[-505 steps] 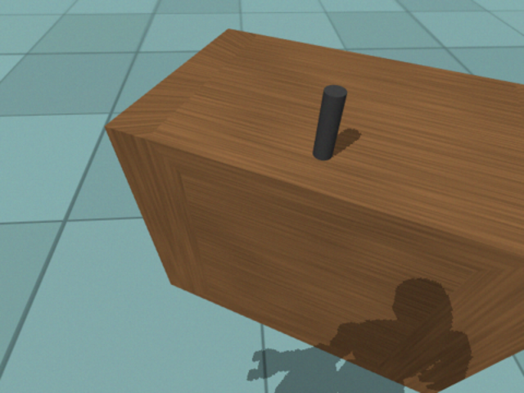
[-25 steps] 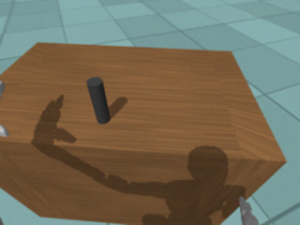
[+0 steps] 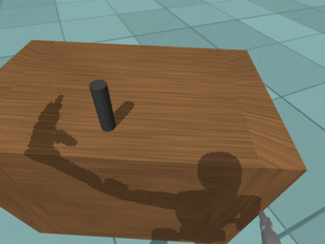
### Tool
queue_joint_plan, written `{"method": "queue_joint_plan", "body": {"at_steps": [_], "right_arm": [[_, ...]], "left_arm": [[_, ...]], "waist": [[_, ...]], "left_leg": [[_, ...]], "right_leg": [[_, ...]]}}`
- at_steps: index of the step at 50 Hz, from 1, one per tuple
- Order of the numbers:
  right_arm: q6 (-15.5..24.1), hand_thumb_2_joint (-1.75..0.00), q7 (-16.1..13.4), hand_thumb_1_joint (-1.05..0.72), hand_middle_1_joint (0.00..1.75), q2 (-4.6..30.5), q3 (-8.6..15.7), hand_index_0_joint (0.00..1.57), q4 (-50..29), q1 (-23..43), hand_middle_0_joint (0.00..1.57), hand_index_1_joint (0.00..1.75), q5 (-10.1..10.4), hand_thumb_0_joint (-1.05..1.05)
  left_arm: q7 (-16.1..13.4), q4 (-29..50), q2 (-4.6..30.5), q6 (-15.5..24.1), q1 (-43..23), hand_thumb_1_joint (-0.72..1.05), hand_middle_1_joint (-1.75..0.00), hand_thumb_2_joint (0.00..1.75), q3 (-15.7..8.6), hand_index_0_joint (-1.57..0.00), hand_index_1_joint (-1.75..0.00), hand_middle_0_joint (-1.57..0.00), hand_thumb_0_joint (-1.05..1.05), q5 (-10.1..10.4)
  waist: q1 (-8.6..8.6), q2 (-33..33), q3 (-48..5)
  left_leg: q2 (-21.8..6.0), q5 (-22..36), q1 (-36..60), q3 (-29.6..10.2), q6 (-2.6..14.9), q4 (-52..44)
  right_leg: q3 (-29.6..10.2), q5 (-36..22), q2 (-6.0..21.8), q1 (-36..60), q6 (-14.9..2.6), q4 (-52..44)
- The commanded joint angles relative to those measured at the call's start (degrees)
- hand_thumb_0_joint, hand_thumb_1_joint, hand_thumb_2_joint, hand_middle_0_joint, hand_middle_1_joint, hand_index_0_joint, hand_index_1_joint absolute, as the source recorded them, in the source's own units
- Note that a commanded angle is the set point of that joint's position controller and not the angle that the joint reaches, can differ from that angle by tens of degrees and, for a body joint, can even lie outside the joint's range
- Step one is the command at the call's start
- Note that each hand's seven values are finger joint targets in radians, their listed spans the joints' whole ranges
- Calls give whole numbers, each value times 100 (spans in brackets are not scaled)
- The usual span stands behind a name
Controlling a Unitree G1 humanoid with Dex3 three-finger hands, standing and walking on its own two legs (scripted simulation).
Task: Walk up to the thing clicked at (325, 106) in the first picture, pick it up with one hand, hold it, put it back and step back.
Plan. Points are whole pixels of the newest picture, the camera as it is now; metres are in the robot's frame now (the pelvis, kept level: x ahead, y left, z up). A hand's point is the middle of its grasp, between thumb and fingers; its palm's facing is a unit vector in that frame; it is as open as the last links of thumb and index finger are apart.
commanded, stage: go down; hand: left
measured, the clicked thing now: (103, 107) +0.46 +0.15 +0.11
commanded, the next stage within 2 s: approach in 0.88 s
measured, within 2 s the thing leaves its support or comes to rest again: neither
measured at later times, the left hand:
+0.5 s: hand out of the picture +0.38 +0.36 +0.20, palm faces +0.10 -0.99 -0.02, open 17.7 cm
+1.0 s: hand out of the picture +0.37 +0.35 +0.20, palm faces +0.10 -0.99 -0.02, open 17.6 cm
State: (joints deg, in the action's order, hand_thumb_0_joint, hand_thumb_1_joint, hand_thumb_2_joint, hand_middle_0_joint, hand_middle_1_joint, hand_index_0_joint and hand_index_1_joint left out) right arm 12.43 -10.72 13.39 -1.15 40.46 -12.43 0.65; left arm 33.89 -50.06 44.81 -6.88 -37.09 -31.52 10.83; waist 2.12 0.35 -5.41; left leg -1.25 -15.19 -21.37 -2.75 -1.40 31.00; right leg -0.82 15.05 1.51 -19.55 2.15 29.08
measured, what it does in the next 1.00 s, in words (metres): stands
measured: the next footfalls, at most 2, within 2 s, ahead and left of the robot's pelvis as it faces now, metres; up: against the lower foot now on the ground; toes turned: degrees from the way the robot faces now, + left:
none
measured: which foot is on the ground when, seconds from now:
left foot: down 0.00-1.00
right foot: down 0.00-1.00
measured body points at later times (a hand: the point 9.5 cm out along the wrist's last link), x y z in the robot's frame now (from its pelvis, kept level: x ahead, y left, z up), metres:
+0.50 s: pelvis +0.01 +0.01 +0.00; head +0.03 +0.01 +0.45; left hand +0.37 +0.41 +0.21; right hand +0.16 -0.25 -0.08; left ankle +0.00 +0.14 -0.73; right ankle -0.01 -0.15 -0.73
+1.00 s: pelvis +0.00 +0.00 +0.00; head +0.02 +0.01 +0.45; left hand +0.36 +0.40 +0.20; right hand +0.16 -0.26 -0.08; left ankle +0.00 +0.14 -0.73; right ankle -0.01 -0.15 -0.73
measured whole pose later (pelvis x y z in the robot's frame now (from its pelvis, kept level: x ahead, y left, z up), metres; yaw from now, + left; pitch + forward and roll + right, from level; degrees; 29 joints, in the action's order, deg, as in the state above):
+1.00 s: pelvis +0.00 +0.00 +0.00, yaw +0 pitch +6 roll -1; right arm 11.7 -11.0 13.7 -0.6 40.3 -12.4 0.7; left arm 34.6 -48.3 44.7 -6.6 -35.3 -31.9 11.2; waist 1.8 0.3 -5.9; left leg -1.2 -16.0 -22.5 -3.0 -1.2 32.2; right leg -0.6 15.5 1.6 -20.2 2.3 29.4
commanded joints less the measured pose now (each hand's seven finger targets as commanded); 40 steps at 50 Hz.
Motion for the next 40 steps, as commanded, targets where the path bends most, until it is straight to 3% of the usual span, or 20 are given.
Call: {"method": "queue_joint_plan", "body": {"at_steps": [1, 2, 3, 4, 5, 6, 7, 9, 11, 17, 19, 22, 23, 24, 31, 34, 36, 37, 39, 40], "right_arm": [[313, -6, -118, 53, 5, 910, 350, 5, -834, 523, 5, 5, 1, 0], [310, -6, -109, 53, 5, 882, 343, 5, -716, 520, 5, 5, 4, 0], [292, -5, -76, 53, 5, 645, 123, 5, -651, 472, 5, 5, -3, 0], [290, -6, -83, 53, 5, 699, 199, 5, -698, 494, 5, 5, 13, 0], [302, -5, -124, 53, 5, 1035, 478, 5, -853, 593, 5, 5, 5, 0], [327, -5, -136, 53, 5, 1091, 500, 5, -890, 585, 5, 5, -5, 0], [273, -5, -91, 53, 5, 702, 176, 5, -583, 412, 5, 5, 4, 0], [296, -6, -104, 53, 5, 887, 356, 5, -745, 646, 5, 5, 6, 0], [272, -5, -117, 53, 5, 734, 237, 5, -626, 568, 5, 5, 8, 0], [249, -6, -120, 53, 5, 963, 452, 5, -638, 490, 5, 5, 5, 0], [234, -6, -81, 53, 5, 882, 329, 5, -659, 393, 5, 5, 4, 0], [211, -5, -59, 53, 5, 740, 260, 5, -558, 390, 5, 5, 4, 0], [258, -5, -82, 53, 5, 1046, 533, 5, -825, 524, 5, 5, 1, 0], [256, -5, -68, 53, 5, 851, 342, 5, -706, 466, 5, 5, -2, 0], [236, -6, -73, 52, 5, 963, 444, 5, -837, 618, 5, 5, -7, 0], [195, -5, -51, 53, 5, 754, 291, 5, -891, 583, 5, 5, 19, 0], [191, -5, -78, 53, 5, 961, 450, 5, -807, 430, 5, 5, 7, 0], [193, -5, -64, 52, 5, 823, 296, 5, -855, 421, 5, 5, -1, 0], [206, -5, -92, 53, 5, 996, 483, 5, -954, 424, 5, 5, 2, 0], [219, -5, -81, 53, 5, 905, 357, 5, -1039, 531, 5, 5, 6, 0]], "left_arm": [[38, 896, 2178, 380, -2181, -61, -5, 6, -348, -5, -6, -5, 0, 185], [61, 888, 2031, 394, -2128, -61, -5, 6, -257, -5, -6, -5, 0, 197], [72, 1045, 2139, 428, -2252, -61, -5, 7, -282, -5, -6, -5, 0, 177], [58, 1040, 2181, 440, -2300, -60, -5, 7, -311, -4, -6, -4, 0, 178], [45, 1243, 2348, 466, -2410, -61, -5, 6, -389, -5, -6, -5, 0, 188], [37, 1414, 2421, 479, -2623, -59, -5, 6, -375, -5, -5, -5, 0, 177], [46, 1044, 2402, 435, -2351, -59, -5, 6, -423, -5, -5, -5, 0, 132], [63, 1003, 2260, 431, -2284, -58, -5, 7, -349, -4, -5, -5, 0, 168], [53, 1041, 2294, 435, -2357, -60, -5, 6, -345, -5, -5, -5, 0, 164], [56, 1168, 2283, 386, -2340, -59, -5, 5, -340, -5, -5, -5, 0, 171], [79, 669, 2168, 341, -1866, -58, -5, 6, -352, -5, -5, -4, 0, 170], [113, 1279, 2213, 463, -2112, -61, -5, 5, -381, -5, -6, -5, 0, 213], [89, 1802, 2240, 508, -2467, -60, -5, 5, -356, -6, -5, -5, 0, 244], [59, 1730, 2420, 464, -2504, -57, -5, 6, -499, -5, -5, -5, 0, 218], [11, 1271, 2199, 267, -2155, -60, -6, 5, -406, -6, -6, -5, 0, 152], [105, 1077, 2016, 295, -1906, -60, -6, 4, -313, -6, -5, -5, 0, 183], [130, 1398, 2187, 385, -2086, -59, -5, 4, -375, -6, -5, -5, 0, 216], [120, 1297, 2254, 376, -2080, -59, -5, 3, -413, -6, -5, -5, 0, 178], [121, 1530, 2234, 400, -2244, -58, -6, 4, -454, -6, -6, -5, 0, 245], [109, 1549, 2330, 420, -2244, -57, -6, 4, -520, -6, -5, -5, 0, 228]], "waist": [[21, 536, -1536], [-1, 634, -1374], [-99, 759, -1567], [-73, 784, -1570], [-69, 782, -1778], [-14, 886, -1849], [-81, 882, -1636], [-30, 715, -1666], [-34, 726, -1726], [3, 951, -1730], [-10, 675, -1598], [-114, 912, -1778], [-56, 1023, -2014], [-103, 1168, -2134], [-18, 708, -1783], [-35, 472, -1454], [-45, 699, -1550], [-54, 765, -1623], [-30, 723, -1701], [-77, 718, -1767]], "left_leg": [[225, 1274, 1157, 208, 245, -240], [195, 1297, 1153, 176, 212, -268], [218, 1450, 1159, 200, 224, -219], [211, 1493, 1172, 203, 214, -210], [193, 1633, 1283, 182, 197, -190], [191, 1620, 1343, 175, 186, -199], [186, 1695, 1268, 175, 195, -175], [191, 1808, 1195, 189, 220, -136], [210, 1875, 1161, 206, 248, -103], [143, 1940, 1390, 149, 164, -124], [119, 2077, 1279, 128, 178, -103], [117, 2264, 1382, 138, 176, -55], [107, 2361, 1553, 132, 149, -66], [115, 2522, 1636, 147, 150, 6], [155, 2233, 1291, 190, 203, -48], [212, 1722, 1003, 238, 260, -122], [209, 1595, 1105, 222, 227, -168], [203, 1584, 1223, 214, 228, -158], [182, 1663, 1263, 190, 209, -157], [190, 1619, 1240, 184, 216, -156]], "right_leg": [[314, -1168, -142, 53, -164, -357], [345, -1144, -172, -62, -199, -317], [319, -1269, -142, 36, -203, -310], [328, -1271, -151, -19, -210, -297], [345, -1382, -163, 69, -213, -277], [353, -1376, -165, 70, -222, -277], [363, -1393, -169, 31, -213, -288], [327, -1547, -154, 78, -195, -265], [322, -1661, -139, 144, -180, -242], [389, -1491, -196, -109, -244, -237], [401, -1549, -207, -64, -243, -226], [392, -1640, -199, -43, -248, -207], [399, -1696, -202, -19, -256, -177], [391, -1790, -184, 22, -252, -170], [364, -1821, -159, 192, -206, -212], [327, -1545, -141, 161, -159, -281], [344, -1399, -150, 74, -189, -274], [353, -1339, -158, 10, -197, -283], [365, -1403, -167, 58, -204, -260], [360, -1364, -164, 109, -193, -280]]}}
